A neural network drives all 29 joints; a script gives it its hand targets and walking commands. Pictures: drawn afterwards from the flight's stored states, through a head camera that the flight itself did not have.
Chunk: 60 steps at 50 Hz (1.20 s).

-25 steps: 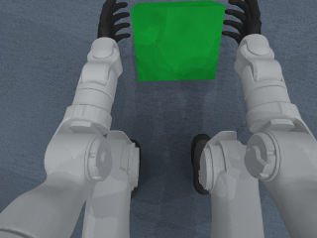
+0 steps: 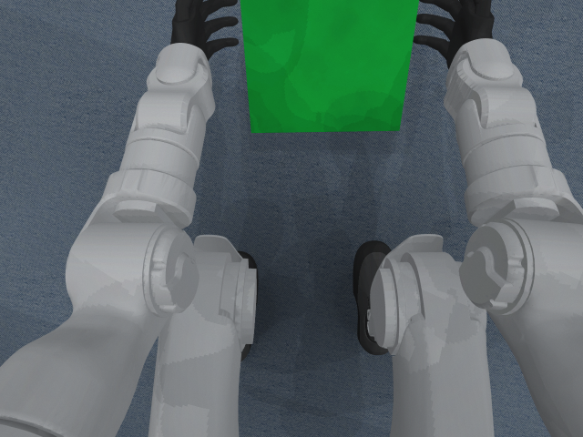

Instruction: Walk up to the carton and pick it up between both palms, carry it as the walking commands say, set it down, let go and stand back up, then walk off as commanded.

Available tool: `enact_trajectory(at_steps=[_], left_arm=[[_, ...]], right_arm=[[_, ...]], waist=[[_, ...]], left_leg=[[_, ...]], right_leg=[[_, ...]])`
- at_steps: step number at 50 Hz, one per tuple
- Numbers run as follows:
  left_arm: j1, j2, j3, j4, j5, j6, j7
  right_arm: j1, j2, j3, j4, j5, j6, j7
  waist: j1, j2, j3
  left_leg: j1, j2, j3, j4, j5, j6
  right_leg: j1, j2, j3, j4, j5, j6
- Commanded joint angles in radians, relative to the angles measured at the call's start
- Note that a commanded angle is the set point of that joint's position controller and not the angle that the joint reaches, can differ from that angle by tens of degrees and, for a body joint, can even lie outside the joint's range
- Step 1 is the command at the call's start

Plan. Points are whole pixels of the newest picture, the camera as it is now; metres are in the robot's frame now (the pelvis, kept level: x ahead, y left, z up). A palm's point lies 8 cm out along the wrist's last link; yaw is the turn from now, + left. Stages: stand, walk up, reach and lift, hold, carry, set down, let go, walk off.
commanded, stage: set down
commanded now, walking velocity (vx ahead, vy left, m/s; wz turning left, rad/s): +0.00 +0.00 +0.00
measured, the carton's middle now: (323, 56) +0.55 -0.03 -0.26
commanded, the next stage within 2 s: none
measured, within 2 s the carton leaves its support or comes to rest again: rests again in 1.66 s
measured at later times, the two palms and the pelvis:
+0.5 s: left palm (192, 42) +0.54 +0.12 -0.15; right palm (466, 38) +0.53 -0.18 -0.15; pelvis +0.01 +0.00 +0.00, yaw +0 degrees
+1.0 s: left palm (193, 36) +0.55 +0.12 -0.16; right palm (464, 32) +0.54 -0.18 -0.16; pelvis +0.01 +0.00 +0.01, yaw +0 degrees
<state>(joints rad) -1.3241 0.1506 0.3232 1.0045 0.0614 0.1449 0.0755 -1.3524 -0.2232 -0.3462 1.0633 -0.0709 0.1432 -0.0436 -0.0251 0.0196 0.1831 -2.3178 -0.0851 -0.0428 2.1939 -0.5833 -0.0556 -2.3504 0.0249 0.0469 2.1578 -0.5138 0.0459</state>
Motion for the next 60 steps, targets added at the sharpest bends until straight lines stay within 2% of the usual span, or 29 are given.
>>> enact_trajectory(at_steps=[1,36,60], left_arm=[[-0.397,-0.803,-0.277,-0.051,-0.034,-0.020,-0.219],[-0.225,-0.665,-0.165,0.073,0.077,-0.015,-0.222],[-0.150,-0.520,-0.121,0.139,0.097,-0.040,-0.196]], right_arm=[[-0.325,0.836,0.242,-0.023,0.031,-0.006,0.226],[-0.195,0.697,0.149,0.083,-0.069,-0.005,0.225],[-0.150,0.550,0.130,0.136,-0.073,-0.040,0.198]], waist=[[-0.025,0.013,-0.830],[-0.020,0.019,-0.657],[-0.014,0.015,-0.630]], left_leg=[[0.355,-0.064,0.105,-0.197,0.192,0.037],[0.278,-0.055,0.089,-0.211,0.189,0.029],[0.287,-0.044,0.077,-0.200,0.212,0.022]], right_leg=[[0.498,0.081,-0.113,-0.146,0.223,-0.036],[0.426,0.072,-0.091,-0.154,0.204,-0.031],[0.438,0.065,-0.075,-0.141,0.214,-0.022]])
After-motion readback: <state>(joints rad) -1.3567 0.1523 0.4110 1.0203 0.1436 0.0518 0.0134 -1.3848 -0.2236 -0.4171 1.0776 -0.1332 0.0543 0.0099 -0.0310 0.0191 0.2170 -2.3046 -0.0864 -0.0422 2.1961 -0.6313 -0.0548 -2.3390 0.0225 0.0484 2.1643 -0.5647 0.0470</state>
